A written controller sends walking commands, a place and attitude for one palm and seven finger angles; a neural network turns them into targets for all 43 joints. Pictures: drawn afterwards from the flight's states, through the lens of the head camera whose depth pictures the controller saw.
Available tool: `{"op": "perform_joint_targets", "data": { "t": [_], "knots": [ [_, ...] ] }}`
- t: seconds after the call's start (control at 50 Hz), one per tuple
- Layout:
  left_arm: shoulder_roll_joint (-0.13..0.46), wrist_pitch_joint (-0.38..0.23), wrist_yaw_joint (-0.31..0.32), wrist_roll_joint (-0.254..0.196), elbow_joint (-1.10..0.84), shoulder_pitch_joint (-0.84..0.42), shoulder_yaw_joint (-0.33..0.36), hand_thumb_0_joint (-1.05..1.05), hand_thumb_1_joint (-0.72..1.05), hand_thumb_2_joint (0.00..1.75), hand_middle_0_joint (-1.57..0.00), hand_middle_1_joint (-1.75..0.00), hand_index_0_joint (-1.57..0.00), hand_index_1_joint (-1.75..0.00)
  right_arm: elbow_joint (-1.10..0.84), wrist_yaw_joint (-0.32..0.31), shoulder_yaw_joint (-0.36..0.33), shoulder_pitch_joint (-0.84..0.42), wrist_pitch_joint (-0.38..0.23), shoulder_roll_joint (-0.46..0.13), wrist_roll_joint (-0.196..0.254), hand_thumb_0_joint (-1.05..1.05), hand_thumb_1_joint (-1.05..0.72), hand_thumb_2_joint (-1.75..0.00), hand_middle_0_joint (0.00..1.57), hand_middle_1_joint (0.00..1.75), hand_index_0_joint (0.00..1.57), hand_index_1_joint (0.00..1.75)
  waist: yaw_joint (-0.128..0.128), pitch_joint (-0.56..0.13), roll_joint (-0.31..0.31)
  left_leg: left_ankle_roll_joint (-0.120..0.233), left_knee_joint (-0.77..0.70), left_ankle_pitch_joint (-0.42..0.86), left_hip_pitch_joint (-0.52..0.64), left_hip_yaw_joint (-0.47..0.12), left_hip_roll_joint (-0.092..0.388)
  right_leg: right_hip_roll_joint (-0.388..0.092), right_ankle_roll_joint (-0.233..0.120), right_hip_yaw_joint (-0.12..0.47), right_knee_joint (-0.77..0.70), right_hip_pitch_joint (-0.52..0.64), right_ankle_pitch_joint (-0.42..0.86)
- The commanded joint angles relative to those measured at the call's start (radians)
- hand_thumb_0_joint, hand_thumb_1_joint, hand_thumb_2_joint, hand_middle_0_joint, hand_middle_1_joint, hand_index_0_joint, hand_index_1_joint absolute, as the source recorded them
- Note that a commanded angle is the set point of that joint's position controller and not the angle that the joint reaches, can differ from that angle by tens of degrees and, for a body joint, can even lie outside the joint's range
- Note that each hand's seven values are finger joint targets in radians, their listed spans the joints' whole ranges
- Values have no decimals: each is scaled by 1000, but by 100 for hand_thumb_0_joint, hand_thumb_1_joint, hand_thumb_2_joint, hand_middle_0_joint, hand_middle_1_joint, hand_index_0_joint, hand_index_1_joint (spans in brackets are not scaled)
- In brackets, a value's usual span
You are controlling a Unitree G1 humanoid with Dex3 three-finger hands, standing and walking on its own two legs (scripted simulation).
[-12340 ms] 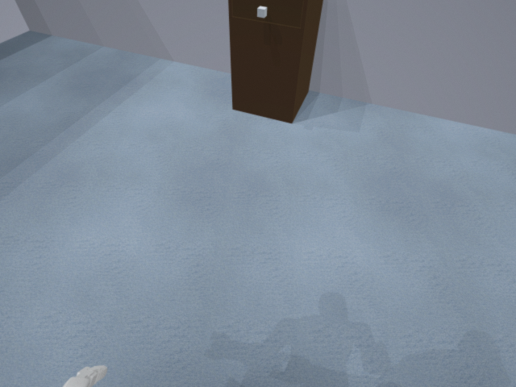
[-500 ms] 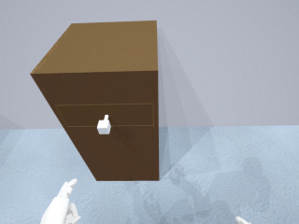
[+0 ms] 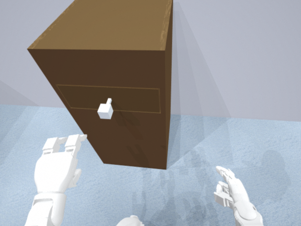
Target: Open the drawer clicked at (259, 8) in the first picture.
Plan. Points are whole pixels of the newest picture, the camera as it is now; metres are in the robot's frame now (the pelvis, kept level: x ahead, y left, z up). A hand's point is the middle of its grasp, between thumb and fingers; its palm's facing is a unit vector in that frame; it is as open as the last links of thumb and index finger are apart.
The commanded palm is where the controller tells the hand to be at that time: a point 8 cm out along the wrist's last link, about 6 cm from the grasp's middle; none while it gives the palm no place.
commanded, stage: raise the hand with hooked fingers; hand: left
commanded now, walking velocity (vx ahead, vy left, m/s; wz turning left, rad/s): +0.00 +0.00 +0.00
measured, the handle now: (107, 107) +0.51 +0.25 -0.04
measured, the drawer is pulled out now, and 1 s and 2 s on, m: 0.00 0.00 0.00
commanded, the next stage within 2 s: move the hooked fingers above the handle in 1.20 s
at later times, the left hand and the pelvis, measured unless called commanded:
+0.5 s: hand (73, 133) +0.31 +0.25 +0.09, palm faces +0.11 -0.11 -0.99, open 13.0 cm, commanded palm +0.28 +0.25 +0.14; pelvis +0.03 +0.02 +0.03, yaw -3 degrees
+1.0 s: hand (65, 117) +0.33 +0.27 +0.12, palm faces -0.01 -0.12 -0.99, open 13.8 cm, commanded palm +0.31 +0.27 +0.18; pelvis +0.02 +0.04 +0.05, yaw -2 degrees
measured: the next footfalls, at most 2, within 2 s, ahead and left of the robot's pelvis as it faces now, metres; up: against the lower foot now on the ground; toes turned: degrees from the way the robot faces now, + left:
none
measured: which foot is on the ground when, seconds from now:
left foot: down 0.00-1.00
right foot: down 0.00-1.00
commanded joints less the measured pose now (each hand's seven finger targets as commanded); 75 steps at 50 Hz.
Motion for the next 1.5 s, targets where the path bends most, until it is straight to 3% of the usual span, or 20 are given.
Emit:
{"op": "perform_joint_targets", "data": {
  "t": [0.0, 0.04, 0.08, 0.14, 0.18, 0.24, 0.3, 0.4, 0.52, 0.66, 0.76, 0.88, 0.92, 1.04, 1.14, 1.26, 1.32, 1.4, 1.46, 1.48],
  "knots": [
    [137, 82, -77, -36, -134, 65, 57, 0, 6, 54, -26, -84, -26, -84, -159, -30, -30, -62, -20, -113, 40, 0, -90, -90, 20, 30, 20, 30, -21, -202, -213, 62, -174, 239, 169, 15, -89, 7, 26, 169, -289, 282, 507],
    [200, 91, -104, -32, -122, 107, 120, 0, 1, 52, -26, -87, -26, -87, -154, -32, -13, -69, -21, -113, 43, 0, -90, -90, 20, 30, 20, 30, 6, -197, -205, 55, -201, 266, 168, 21, -92, 2, 30, 184, -279, 351, 601],
    [206, 67, -110, -23, -183, 88, 128, 0, -3, 50, -27, -90, -27, -90, -147, -31, -10, -65, -24, -103, 39, 0, -90, -90, 20, 30, 20, 30, 14, -199, -164, 54, -223, 298, 195, 24, -91, -6, 30, 170, -274, 376, 673],
    [229, 21, -86, -7, -268, -25, 156, 0, -10, 47, -27, -94, -27, -94, -134, -33, -23, -59, -26, -108, 24, 0, -90, -90, 20, 30, 20, 30, 1, -188, -85, 57, -237, 316, 237, 22, -89, -3, 18, 157, -297, 359, 639],
    [205, -10, -58, -7, -284, -72, 151, 0, -15, 45, -27, -98, -27, -98, -122, -34, -37, -43, -33, -102, 19, 0, -90, -90, 20, 30, 20, 30, -15, -202, -49, 60, -228, 326, 274, 17, -92, -1, 16, 144, -299, 332, 620],
    [211, -31, -23, -19, -271, -128, 170, 0, -22, 42, -28, -102, -28, -102, -104, -35, -56, -24, -41, -110, 20, 0, -90, -90, 20, 30, 20, 30, -37, -221, -54, 61, -218, 346, 308, 15, -90, 7, 17, 131, -305, 306, 608],
    [181, -2, -19, -25, -219, -168, 131, 0, -29, 39, -29, -107, -29, -107, -89, -34, -69, -16, -37, -119, 32, 0, -90, -90, 20, 30, 20, 30, -49, -210, -35, 58, -234, 344, 330, 21, -85, 10, 18, 92, -311, 279, 564],
    [187, 97, -91, -34, -209, -240, 78, 0, -41, 34, -29, -114, -29, -114, -90, -35, -72, -38, -20, -134, 53, 0, -90, -90, 20, 30, 20, 30, -36, -234, -45, 61, -279, 427, 394, 22, -75, 14, 18, 64, -326, 335, 600],
    [241, 141, -196, -35, -183, -375, 80, 0, -50, 30, -30, -120, -30, -120, -99, -46, -46, -53, 6, -131, 66, 0, -90, -90, 20, 30, 20, 30, -31, -163, -57, 60, -346, 445, 438, 15, -68, 20, 20, 41, -376, 363, 551],
    [265, 129, -265, -40, -114, -585, 72, 0, -50, 30, -30, -120, -30, -120, -88, -53, -29, -39, 21, -123, 76, 0, -90, -90, 20, 30, 20, 30, -43, -138, 9, 51, -399, 431, 499, 7, -62, 29, 10, 26, -432, 369, 459],
    [291, 103, -317, -53, -96, -694, 69, 0, -50, 30, -30, -120, -30, -120, -80, -57, -29, -20, 20, -131, 76, 0, -90, -90, 20, 30, 20, 30, -48, -185, 13, 51, -420, 446, 539, -3, -62, 32, 9, 21, -455, 398, 452],
    [274, 63, -377, -91, -43, -567, 80, 0, -50, 30, -30, -120, -30, -120, -87, -44, -36, 0, 23, -142, 80, 0, -90, -90, 20, 30, 20, 30, -29, -142, -56, 54, -440, 463, 504, 4, -63, 32, 14, 20, -475, 431, 490],
    [283, 39, -377, -92, -70, -570, 91, 0, -50, 30, -30, -120, -30, -120, -90, -40, -38, 0, 22, -144, 79, 0, -90, -90, 20, 30, 20, 30, -26, -144, -61, 54, -442, 468, 497, 5, -63, 32, 15, 21, -474, 428, 493],
    [334, -30, -285, -63, -159, -649, 151, 0, -50, 30, -30, -120, -30, -120, -80, -38, -49, 12, 6, -141, 71, 0, -90, -90, 20, 30, 20, 30, -18, -184, 35, 48, -443, 434, 518, -7, -62, 35, 4, 20, -469, 400, 407],
    [313, -6, -229, -59, -91, -643, 143, 0, -50, 30, -30, -120, -30, -120, -56, -38, -58, 20, -3, -141, 80, 0, -90, -90, 20, 30, 20, 30, -26, -177, 23, 46, -447, 377, 505, -2, -63, 38, 6, 18, -475, 375, 358],
    [265, 62, -264, -73, -41, -623, 65, 0, -50, 30, -30, -120, -30, -120, -62, -43, -51, 0, -4, -145, 93, 0, -90, -90, 20, 30, 20, 30, -37, -153, -31, 56, -458, 335, 489, 14, -68, 30, 16, 29, -495, 394, 354],
    [278, 68, -297, -73, 3, -621, 65, 0, -50, 30, -30, -120, -30, -120, -60, -54, -45, -1, -2, -147, 92, 0, -90, -90, 20, 30, 20, 30, -39, -121, -84, 62, -459, 312, 472, 23, -73, 27, 23, 34, -507, 393, 355],
    [317, 29, -317, -62, 101, -742, 85, 0, -50, 30, -30, -120, -30, -120, -45, -72, -36, 17, -6, -148, 93, 0, -90, -90, 20, 30, 20, 30, -55, -56, -103, 66, -453, 243, 435, 25, -79, 26, 26, 40, -521, 344, 284],
    [349, -24, -303, -45, 119, -851, 103, 0, -50, 30, -30, -120, -30, -120, -37, -81, -40, 37, -16, -144, 87, 0, -90, -90, 20, 30, 20, 30, -55, -109, -32, 69, -430, 243, 446, 26, -87, 21, 23, 51, -509, 337, 279],
    [362, -41, -295, -40, 149, -878, 118, 0, -50, 30, -30, -120, -30, -120, -26, -84, -43, 48, -17, -142, 86, 0, -90, -90, 20, 30, 20, 30, -60, -115, -46, 68, -420, 246, 438, 23, -86, 24, 23, 50, -500, 331, 285]
  ]
}}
